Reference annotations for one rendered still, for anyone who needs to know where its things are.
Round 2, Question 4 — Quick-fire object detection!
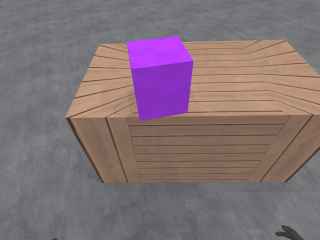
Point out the pedestal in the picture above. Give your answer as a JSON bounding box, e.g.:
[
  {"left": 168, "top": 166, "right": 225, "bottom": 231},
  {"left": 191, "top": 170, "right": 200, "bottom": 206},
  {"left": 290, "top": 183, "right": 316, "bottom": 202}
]
[{"left": 65, "top": 39, "right": 320, "bottom": 183}]

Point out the robot right hand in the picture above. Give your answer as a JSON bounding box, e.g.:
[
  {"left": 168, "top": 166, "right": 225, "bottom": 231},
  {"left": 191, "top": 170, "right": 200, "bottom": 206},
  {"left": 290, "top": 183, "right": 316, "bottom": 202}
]
[{"left": 275, "top": 225, "right": 303, "bottom": 240}]

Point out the carton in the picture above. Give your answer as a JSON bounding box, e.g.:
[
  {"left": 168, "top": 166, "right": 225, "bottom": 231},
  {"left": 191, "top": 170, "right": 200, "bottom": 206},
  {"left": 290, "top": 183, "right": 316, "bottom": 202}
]
[{"left": 127, "top": 36, "right": 194, "bottom": 121}]

